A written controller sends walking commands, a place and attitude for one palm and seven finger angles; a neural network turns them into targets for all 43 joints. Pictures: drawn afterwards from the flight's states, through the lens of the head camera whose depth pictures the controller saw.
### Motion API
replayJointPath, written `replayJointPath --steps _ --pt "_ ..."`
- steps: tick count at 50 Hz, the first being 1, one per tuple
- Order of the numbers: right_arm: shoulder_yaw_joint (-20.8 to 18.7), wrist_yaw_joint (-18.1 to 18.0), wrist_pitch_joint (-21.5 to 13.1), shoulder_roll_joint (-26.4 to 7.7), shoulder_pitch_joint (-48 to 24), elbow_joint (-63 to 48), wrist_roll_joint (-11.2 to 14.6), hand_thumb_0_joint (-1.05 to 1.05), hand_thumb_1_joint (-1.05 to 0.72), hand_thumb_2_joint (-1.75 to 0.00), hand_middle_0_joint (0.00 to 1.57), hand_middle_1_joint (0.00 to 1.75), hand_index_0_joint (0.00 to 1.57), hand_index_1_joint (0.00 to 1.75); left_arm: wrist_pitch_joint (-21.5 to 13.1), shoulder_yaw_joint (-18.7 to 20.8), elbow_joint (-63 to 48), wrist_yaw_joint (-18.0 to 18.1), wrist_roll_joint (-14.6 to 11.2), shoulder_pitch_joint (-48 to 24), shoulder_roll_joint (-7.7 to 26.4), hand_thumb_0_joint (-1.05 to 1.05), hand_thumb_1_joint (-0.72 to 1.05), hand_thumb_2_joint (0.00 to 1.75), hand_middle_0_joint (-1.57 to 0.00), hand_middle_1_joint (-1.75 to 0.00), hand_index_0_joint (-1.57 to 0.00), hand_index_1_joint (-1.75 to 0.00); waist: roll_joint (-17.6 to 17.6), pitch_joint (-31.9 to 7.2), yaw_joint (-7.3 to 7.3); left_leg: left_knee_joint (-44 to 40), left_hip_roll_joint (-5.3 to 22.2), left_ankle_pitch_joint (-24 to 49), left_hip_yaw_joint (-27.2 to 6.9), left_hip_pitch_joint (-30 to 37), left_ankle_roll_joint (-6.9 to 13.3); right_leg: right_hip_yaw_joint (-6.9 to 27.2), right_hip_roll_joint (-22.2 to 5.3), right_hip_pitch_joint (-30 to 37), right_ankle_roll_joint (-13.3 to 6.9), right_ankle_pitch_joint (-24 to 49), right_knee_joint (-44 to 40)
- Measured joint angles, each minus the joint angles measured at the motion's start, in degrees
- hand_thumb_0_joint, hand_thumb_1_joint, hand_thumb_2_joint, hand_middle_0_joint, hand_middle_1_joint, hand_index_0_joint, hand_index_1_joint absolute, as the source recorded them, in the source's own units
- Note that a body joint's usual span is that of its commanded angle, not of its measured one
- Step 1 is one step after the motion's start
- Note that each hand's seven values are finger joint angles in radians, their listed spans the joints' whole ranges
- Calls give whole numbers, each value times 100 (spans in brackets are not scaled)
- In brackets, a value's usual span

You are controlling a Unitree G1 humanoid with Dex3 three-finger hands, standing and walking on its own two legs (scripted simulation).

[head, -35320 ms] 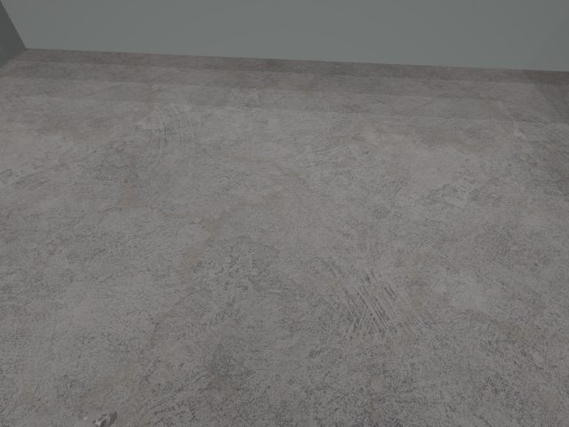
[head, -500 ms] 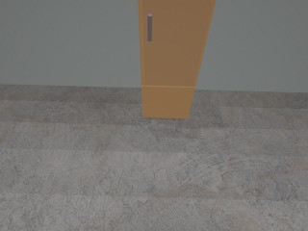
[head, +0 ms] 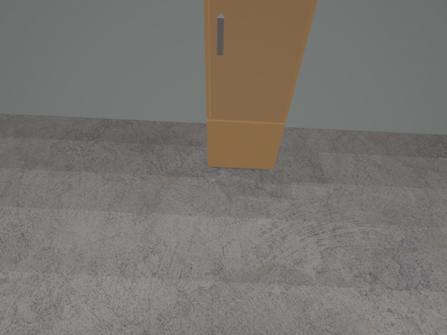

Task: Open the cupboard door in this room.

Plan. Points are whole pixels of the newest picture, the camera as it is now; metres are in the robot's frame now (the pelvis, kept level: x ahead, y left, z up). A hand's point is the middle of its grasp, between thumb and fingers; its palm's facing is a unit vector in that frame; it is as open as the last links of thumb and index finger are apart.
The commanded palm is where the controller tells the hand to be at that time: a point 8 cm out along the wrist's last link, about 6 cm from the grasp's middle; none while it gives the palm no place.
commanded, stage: look at it before walking up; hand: left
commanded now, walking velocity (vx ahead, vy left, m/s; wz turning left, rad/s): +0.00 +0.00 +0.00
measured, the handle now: (220, 33) +1.09 +0.08 +0.04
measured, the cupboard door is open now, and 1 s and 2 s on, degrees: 0 0 0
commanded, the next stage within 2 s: walk to a spot facing it in 0.32 s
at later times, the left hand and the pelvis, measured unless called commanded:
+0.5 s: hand out of the picture -0.02 +0.17 -0.18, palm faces +0.03 -0.98 -0.17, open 7.4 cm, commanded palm none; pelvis +0.00 +0.01 +0.00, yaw -1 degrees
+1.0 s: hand out of the picture +0.12 +0.14 -0.17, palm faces -0.18 -0.96 -0.22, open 7.4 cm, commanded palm none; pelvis +0.08 -0.04 -0.01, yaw -16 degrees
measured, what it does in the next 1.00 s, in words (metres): steps on the spot, turning right: right foot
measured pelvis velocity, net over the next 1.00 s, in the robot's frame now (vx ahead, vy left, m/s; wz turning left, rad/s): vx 0.08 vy -0.04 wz -0.27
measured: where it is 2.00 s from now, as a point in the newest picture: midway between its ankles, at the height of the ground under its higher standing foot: (231, 332)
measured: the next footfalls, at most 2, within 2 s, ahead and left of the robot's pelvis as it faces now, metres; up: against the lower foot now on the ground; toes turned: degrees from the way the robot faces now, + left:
right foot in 0.82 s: +0.05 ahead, -0.11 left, +0.00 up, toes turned -19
left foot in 1.28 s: +0.38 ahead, +0.02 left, +0.00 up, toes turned -16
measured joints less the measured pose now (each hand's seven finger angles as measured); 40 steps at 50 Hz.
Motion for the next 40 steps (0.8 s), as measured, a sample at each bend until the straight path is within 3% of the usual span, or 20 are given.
replayJointPath --steps 25,30,33,37,40 --pt "-2 29 -20 -69 -24 -63 -23 0 -91 -90 20 30 20 30 -3 72 -141 -23 6 -250 264 0 90 90 -20 -30 -19 -30 32 3 -14 7 -24 -4 69 16 59 67 -34 3 55 54 -30" --pt "-126 66 39 -89 11 -227 -71 0 -91 -90 20 30 20 30 135 203 -217 -160 52 -144 262 0 90 90 -20 -30 -19 -30 45 -42 -1 519 104 -360 282 -188 62 314 0 -337 19 -229 524" --pt "-217 89 13 -116 75 -397 -96 0 -91 -90 20 30 20 30 205 293 -315 -255 87 -68 287 0 90 90 -20 -30 -19 -30 27 -74 -18 829 169 -609 478 -334 75 461 -10 -765 -105 -688 1254" --pt "-299 112 -99 -230 125 -521 -143 0 -90 -90 20 30 20 30 276 386 -440 -363 111 -153 283 0 91 90 -20 -30 -19 -30 153 5 -74 844 315 -744 803 -208 19 249 -59 -1530 -152 -1151 2525" --pt "-323 125 -80 -356 199 -511 -163 0 -90 -90 20 30 20 30 200 436 -638 -417 102 -293 292 1 91 90 -20 -30 -19 -30 337 55 -99 920 491 -872 923 -80 -124 33 -70 -1611 -140 -806 2027"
